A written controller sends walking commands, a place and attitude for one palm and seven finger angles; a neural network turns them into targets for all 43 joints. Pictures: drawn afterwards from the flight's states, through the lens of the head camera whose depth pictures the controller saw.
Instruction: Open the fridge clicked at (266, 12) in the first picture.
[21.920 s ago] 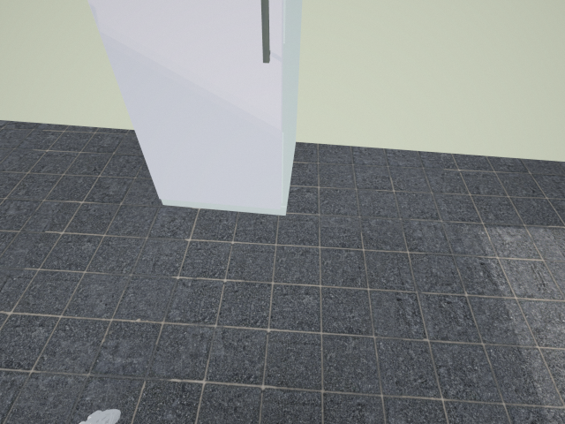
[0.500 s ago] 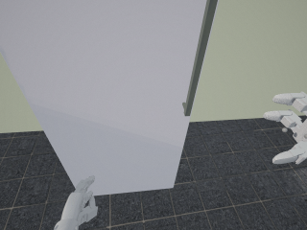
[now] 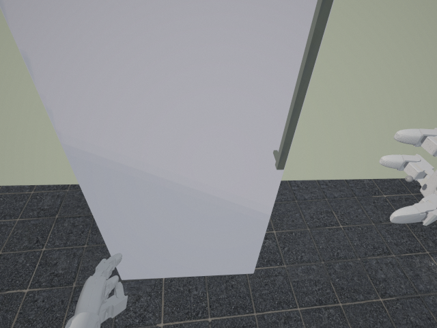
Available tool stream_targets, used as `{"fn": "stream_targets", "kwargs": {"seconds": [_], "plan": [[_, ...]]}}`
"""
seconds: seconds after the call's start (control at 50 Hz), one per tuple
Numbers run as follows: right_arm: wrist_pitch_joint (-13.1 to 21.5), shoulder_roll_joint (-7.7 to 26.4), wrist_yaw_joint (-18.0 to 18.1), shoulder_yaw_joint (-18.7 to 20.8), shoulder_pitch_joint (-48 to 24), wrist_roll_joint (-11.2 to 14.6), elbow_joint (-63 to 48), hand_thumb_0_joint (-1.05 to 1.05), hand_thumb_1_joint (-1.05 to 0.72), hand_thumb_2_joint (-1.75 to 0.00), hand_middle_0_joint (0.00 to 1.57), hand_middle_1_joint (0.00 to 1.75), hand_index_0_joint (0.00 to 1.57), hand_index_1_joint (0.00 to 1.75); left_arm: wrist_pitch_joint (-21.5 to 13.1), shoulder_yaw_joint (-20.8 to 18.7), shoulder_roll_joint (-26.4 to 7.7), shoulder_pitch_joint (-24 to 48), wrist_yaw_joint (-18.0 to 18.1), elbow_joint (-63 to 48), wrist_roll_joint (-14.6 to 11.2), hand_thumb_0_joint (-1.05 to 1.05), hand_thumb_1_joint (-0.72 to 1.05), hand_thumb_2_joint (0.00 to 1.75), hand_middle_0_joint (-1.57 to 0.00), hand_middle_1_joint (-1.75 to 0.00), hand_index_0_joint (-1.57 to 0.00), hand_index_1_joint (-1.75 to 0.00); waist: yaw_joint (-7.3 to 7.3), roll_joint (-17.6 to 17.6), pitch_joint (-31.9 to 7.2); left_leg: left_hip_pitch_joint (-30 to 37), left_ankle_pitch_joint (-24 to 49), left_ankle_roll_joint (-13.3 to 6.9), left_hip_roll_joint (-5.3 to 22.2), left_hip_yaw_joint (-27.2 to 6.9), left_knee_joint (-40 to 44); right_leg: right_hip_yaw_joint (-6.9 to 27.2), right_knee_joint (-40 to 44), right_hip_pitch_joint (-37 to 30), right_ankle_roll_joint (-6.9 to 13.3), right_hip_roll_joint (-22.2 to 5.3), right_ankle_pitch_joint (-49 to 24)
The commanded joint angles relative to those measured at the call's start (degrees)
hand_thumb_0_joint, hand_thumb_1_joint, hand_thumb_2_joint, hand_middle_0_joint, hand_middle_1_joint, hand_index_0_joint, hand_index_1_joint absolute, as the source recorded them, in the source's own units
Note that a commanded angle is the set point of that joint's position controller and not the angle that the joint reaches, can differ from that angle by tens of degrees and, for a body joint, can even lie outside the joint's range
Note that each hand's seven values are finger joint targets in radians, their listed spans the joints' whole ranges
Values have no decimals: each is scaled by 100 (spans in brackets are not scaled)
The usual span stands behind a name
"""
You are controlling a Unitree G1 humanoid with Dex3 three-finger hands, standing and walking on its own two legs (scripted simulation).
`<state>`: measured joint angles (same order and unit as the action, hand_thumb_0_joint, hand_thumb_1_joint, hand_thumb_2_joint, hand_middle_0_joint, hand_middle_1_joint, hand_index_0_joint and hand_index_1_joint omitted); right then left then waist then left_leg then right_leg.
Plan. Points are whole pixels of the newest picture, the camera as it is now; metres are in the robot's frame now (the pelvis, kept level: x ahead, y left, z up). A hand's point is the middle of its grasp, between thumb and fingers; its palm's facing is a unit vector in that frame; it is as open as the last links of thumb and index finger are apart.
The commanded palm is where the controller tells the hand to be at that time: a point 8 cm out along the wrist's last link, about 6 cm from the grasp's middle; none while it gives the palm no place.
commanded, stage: raise the hand to about handle height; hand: right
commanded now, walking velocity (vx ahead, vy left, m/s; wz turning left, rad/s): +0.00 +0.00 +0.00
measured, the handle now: (297, 85) +0.52 -0.15 +0.24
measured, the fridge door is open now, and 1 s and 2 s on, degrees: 0 0 0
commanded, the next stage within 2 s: move the hooked fingers beside the handle in 0.08 s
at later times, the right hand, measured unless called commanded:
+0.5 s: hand (392, 163) +0.31 -0.26 +0.21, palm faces +0.00 +1.00 -0.04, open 14.0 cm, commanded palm +0.28 -0.31 +0.22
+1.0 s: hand (354, 140) +0.37 -0.23 +0.21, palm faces +0.01 +1.00 -0.03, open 14.0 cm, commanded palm +0.35 -0.28 +0.21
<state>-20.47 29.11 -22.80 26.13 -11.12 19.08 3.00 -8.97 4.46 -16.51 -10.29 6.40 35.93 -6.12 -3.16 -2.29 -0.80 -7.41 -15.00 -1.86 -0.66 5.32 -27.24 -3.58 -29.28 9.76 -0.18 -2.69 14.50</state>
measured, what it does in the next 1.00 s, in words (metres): stands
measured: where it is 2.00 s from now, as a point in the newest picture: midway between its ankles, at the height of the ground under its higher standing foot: outside the picture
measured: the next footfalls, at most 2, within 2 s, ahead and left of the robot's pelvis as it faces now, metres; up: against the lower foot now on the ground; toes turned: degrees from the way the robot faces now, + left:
none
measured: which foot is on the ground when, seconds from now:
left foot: down 0.00-1.00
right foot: down 0.00-1.00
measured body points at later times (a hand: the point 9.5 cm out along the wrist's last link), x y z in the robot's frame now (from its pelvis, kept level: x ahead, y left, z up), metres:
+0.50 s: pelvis +0.00 -0.02 +0.00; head -0.03 -0.01 +0.45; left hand +0.21 +0.20 -0.06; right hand +0.31 -0.32 +0.22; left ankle +0.01 +0.09 -0.74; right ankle +0.02 -0.12 -0.74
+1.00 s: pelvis +0.02 +0.00 +0.00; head -0.01 +0.01 +0.45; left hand +0.19 +0.25 -0.08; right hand +0.36 -0.28 +0.22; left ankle +0.01 +0.09 -0.74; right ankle +0.02 -0.12 -0.74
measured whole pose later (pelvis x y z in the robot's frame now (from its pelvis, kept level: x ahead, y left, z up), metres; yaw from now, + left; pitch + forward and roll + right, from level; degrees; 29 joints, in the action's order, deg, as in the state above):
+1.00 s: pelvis +0.02 +0.00 +0.00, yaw +0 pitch -2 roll +0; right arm -19.7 25.7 -17.2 18.2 -26.3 14.8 16.8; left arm -6.0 3.9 -15.7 -12.0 6.8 38.0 -5.8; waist -0.9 -1.7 -2.1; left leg -8.2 -15.2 -1.9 -0.3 5.1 -25.7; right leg -3.7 -26.5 10.0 -0.1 -2.1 14.0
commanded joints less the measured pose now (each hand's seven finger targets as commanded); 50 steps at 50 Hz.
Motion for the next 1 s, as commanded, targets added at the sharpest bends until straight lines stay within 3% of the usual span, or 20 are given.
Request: {"fn": "stream_targets", "kwargs": {"seconds": [0.0, 0.08, 0.12, 0.14, 0.16, 0.2, 0.28, 0.34, 0.38, 0.42, 0.46, 0.5, 0.58, 0.62, 0.7, 0.76, 0.8, 0.84, 0.9, 0.98], "plan": [[293, 1621, -11, 448, -1984, 133, -1124, 0, 50, -30, 30, 120, 30, 120, -351, -236, -606, 1073, 73, -1009, 16, 0, 90, 90, -20, -30, -20, -30, -26, -218, -759, -167, 590, 153, 160, -643, 613, 409, 422, -283, 131, 192, -753], [281, 1784, -81, 554, -2005, 163, -1096, 0, 50, -30, 30, 120, 30, 120, -359, -236, -635, 1047, 60, -1026, 28, 0, 90, 90, -20, -30, -20, -30, -73, -244, -841, -152, 633, 96, 127, -555, 595, 470, 504, -343, 138, 186, -811], [281, 1664, -118, 497, -1893, 189, -1003, 0, 50, -30, 30, 120, 30, 120, -357, -234, -628, 990, 55, -1013, 16, 0, 90, 90, -20, -30, -20, -30, -38, -79, -877, -181, 753, 110, 66, -456, 564, 470, 524, -423, 151, 195, -858], [281, 1717, -130, 533, -1948, 188, -1070, 0, 50, -30, 30, 120, 30, 120, -362, -232, -638, 996, 51, -1030, 22, 0, 90, 90, -20, -30, -20, -30, -61, -194, -931, -152, 835, 86, 54, -419, 534, 483, 550, -458, 146, 198, -922], [285, 1846, -124, 593, -1899, 179, -1039, 0, 50, -30, 30, 120, 30, 120, -352, -246, -658, 1000, 37, -999, 30, 0, 90, 90, -20, -30, -20, -30, -65, -214, -903, -139, 834, 70, 111, -539, 572, 456, 475, -434, 133, 160, -953], [271, 1430, -137, 209, -2239, 171, -888, 0, 50, -30, 30, 120, 30, 120, -363, -205, -597, 976, 46, -972, 12, 0, 90, 90, -20, -30, -20, -30, 39, -187, -779, -291, 766, 65, 53, -411, 544, 499, 546, -451, 125, 172, -877], [353, 1404, -41, 1, -2827, 71, -1102, 0, 50, -30, 30, 120, 30, 120, -391, -220, -616, 985, 61, -941, 28, 0, 90, 90, -20, -30, -20, -30, 60, -525, -1025, -305, 652, 21, 52, -395, 555, 553, 603, -644, 107, 179, -812], [378, 1166, 47, -208, -2973, 7, -1002, 0, 50, -30, 30, 120, 30, 120, -375, -205, -587, 938, 80, -905, 24, 0, 90, 90, -20, -30, -20, -30, 103, -364, -1015, -350, 688, 29, -16, -249, 528, 595, 680, -720, 96, 188, -820], [383, 1338, 135, -58, -2993, -41, -1059, 0, 50, -30, 30, 120, 30, 120, -369, -215, -607, 957, 58, -894, 53, 0, 90, 90, -20, -30, -20, -30, 27, -424, -1144, -236, 760, -3, 11, -267, 528, 603, 695, -722, 91, 169, -935], [332, 1083, 193, -214, -2882, -60, -879, 0, 50, -30, 30, 120, 30, 120, -334, -189, -564, 967, 51, -887, 43, 0, 90, 90, -20, -30, -20, -30, 25, -360, -1027, -233, 849, -7, -10, -204, 490, 592, 715, -674, 72, 177, -1012], [268, 1315, 285, -56, -2895, -138, -731, 0, 50, -30, 30, 120, 30, 120, -273, -226, -620, 928, 46, -836, 59, 0, 90, 90, -20, -30, -20, -30, -2, -242, -1065, -193, 833, -16, 7, -228, 520, 554, 694, -649, 77, 155, -1023], [219, 970, 349, -296, -3025, -169, -770, 0, 50, -30, 30, 120, 30, 120, -250, -199, -536, 981, 29, -913, 50, 0, 90, 90, -20, -30, -20, -30, 18, -273, -1090, -202, 862, -9, -6, -179, 479, 568, 739, -664, 60, 160, -1080], [186, 1140, 465, -148, -3153, -209, -782, 0, 50, -30, 30, 120, 30, 120, -174, -244, -593, 950, 25, -901, 66, 0, 90, 90, -20, -30, -20, -30, 1, -194, -1242, -116, 1093, 0, 9, -237, 501, 494, 683, -703, 100, 168, -1257], [186, 850, 493, -411, -3257, -239, -696, 0, 50, -30, 30, 120, 30, 120, -126, -228, -550, 939, 33, -887, 49, 0, 90, 90, -20, -30, -20, -30, 80, -234, -1169, -166, 1081, 7, -3, -214, 492, 465, 684, -706, 79, 173, -1240], [198, 1008, 574, -290, -3410, -276, -348, 0, 50, -30, 30, 120, 30, 120, -78, -261, -601, 865, 75, -806, 64, 0, 90, 90, -20, -30, -20, -30, 114, 44, -1085, -209, 1072, 32, 4, -261, 531, 431, 640, -615, 140, 184, -1150], [262, 1077, 582, -328, -3582, -330, -277, 0, 50, -30, 30, 120, 30, 120, -42, -309, -628, 793, 91, -757, 60, 0, 90, 90, -20, -30, -20, -30, 140, -118, -1222, -154, 1229, 30, 36, -329, 530, 364, 563, -669, 143, 176, -1251], [324, 910, 592, -505, -3856, -340, -217, 0, 50, -30, 30, 120, 30, 120, -40, -288, -580, 791, 100, -762, 49, 0, 90, 90, -20, -30, -20, -30, 197, -216, -1196, -180, 1221, 30, 30, -311, 519, 381, 583, -664, 137, 196, -1234], [391, 957, 592, -507, -4042, -333, -88, 0, 50, -30, 30, 120, 30, 120, -32, -318, -617, 715, 120, -710, 48, 0, 90, 90, -20, -30, -20, -30, 249, -131, -1227, -210, 1273, 41, 26, -332, 530, 376, 549, -691, 155, 201, -1220], [488, 1113, 594, -309, -3917, -325, 22, 0, 50, -30, 30, 120, 30, 120, -33, -349, -622, 654, 108, -717, 63, 0, 90, 90, -20, -30, -20, -30, 179, -36, -1493, -18, 1616, 51, 54, -369, 466, 335, 488, -697, 180, 211, -1441], [447, 1190, 575, -320, -3947, -363, 566, 0, 50, -30, 30, 120, 30, 120, 40, -380, -661, 537, 109, -631, 34, 0, 90, 90, -20, -30, -20, -30, 237, 74, -1238, -101, 1695, 113, 105, -445, 481, 252, 439, -425, 195, 210, -1329]]}}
